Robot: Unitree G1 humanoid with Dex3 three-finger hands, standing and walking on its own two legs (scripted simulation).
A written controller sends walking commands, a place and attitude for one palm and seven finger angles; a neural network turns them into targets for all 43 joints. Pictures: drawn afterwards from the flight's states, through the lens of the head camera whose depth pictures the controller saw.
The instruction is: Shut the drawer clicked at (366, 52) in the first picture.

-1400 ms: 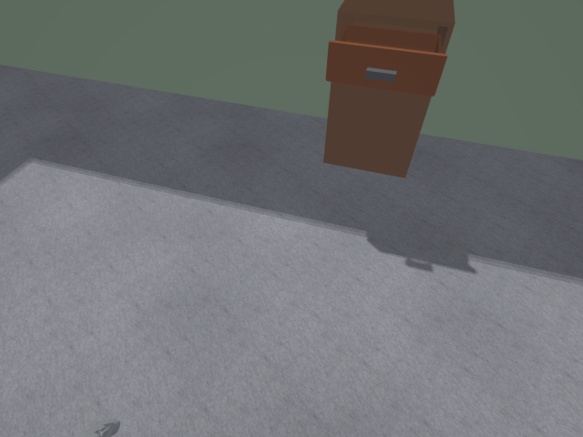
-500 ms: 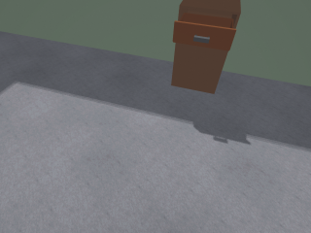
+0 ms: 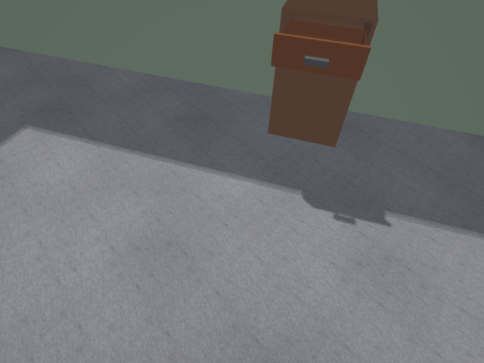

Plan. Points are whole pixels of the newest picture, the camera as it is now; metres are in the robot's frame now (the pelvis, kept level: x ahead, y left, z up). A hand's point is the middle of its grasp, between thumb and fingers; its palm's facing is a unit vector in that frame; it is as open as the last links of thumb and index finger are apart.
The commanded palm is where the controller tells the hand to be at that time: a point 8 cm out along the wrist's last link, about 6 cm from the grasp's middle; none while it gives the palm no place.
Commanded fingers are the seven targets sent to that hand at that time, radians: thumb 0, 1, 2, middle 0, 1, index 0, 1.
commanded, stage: look at it before walking up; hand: left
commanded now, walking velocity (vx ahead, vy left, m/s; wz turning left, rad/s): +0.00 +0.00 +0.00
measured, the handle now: (316, 59) +1.31 -0.25 -0.09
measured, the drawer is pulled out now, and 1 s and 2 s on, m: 0.28 0.28 0.28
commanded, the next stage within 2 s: walk to a spot facing it in 0.04 s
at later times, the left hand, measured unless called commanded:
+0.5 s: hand out of the picture +0.07 +0.18 -0.18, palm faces -0.14 -0.97 -0.22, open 7.4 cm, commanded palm none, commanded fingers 0.00 0.90 0.90 -0.20 -0.30 -0.20 -0.30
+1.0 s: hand (182, 331) +0.22 +0.14 -0.20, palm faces -0.20 -0.97 -0.16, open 7.4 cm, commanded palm none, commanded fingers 0.00 0.90 0.90 -0.20 -0.30 -0.20 -0.30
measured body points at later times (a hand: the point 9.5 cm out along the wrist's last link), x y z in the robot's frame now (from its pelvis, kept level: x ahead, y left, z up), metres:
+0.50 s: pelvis +0.05 -0.03 -0.02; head +0.05 -0.04 +0.43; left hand +0.08 +0.23 -0.16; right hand +0.02 -0.28 -0.17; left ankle +0.01 +0.13 -0.75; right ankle +0.04 -0.12 -0.74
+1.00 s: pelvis +0.24 -0.04 -0.02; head +0.28 -0.03 +0.42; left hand +0.24 +0.19 -0.18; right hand +0.30 -0.30 -0.15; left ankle +0.37 +0.03 -0.75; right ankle +0.06 -0.12 -0.74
